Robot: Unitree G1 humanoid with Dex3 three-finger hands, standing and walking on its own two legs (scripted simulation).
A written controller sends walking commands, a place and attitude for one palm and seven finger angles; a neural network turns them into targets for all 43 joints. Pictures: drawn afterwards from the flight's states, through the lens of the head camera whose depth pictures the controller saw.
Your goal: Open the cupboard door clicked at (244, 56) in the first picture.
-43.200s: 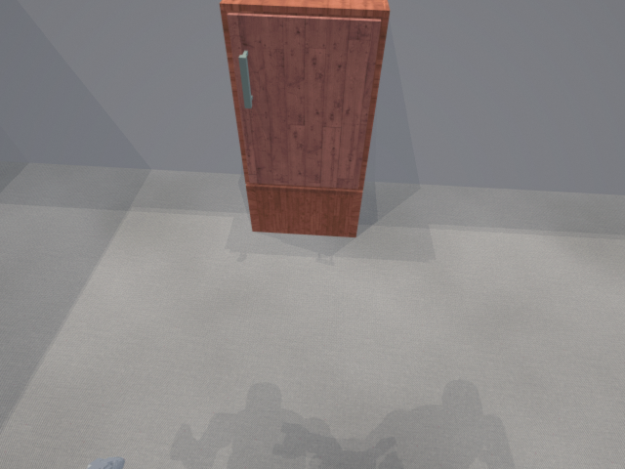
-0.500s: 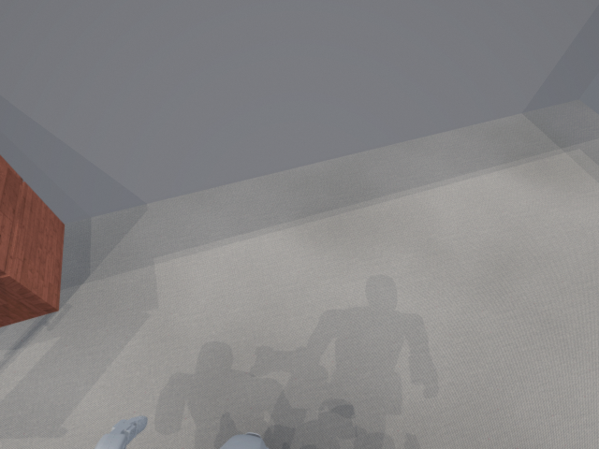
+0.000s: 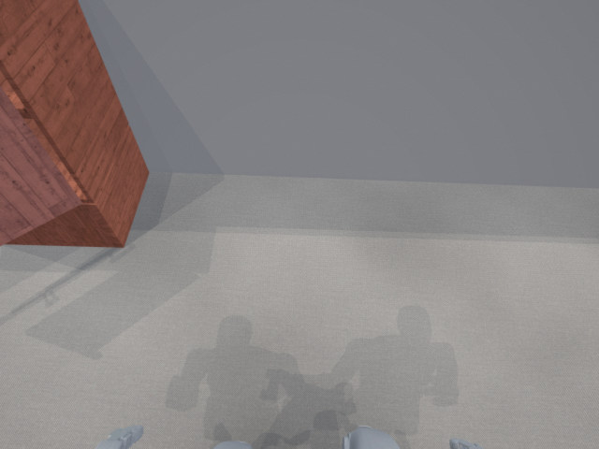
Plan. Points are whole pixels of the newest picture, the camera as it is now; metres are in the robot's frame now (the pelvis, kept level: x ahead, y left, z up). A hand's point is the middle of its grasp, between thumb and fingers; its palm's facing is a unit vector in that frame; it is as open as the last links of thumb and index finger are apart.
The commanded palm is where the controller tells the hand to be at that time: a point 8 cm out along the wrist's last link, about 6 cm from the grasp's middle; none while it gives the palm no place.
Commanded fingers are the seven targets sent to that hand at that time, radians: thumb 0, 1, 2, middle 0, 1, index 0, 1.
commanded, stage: turn to face it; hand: left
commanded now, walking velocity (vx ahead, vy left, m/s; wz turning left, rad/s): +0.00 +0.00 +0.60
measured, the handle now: out of the picture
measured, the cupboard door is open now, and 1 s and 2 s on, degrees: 44 44 44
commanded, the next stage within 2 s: take the last steps up to it in 1.10 s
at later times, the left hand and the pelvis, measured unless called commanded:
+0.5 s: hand out of the picture +0.00 +0.19 -0.18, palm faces +0.35 -0.91 -0.21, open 7.4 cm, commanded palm none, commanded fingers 0.00 0.90 0.90 -0.20 -0.30 -0.20 -0.30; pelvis +0.01 -0.02 -0.01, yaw +20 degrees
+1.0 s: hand out of the picture -0.02 +0.14 -0.15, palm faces +0.57 -0.78 -0.26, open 7.4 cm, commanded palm none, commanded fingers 0.00 0.90 0.90 -0.20 -0.30 -0.20 -0.30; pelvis +0.03 -0.07 +0.01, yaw +36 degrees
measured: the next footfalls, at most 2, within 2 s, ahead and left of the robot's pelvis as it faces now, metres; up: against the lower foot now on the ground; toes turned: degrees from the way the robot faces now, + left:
right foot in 0.12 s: +0.06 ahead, -0.15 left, +0.00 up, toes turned +1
left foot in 0.46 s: +0.02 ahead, +0.10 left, +0.00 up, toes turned +23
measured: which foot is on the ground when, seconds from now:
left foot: down 0.00-0.12, up 0.14-0.44, down 0.46-0.82, up 0.84-1.00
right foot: up 0.00-0.10, down 0.12-0.46, up 0.48-0.80, down 0.82-1.00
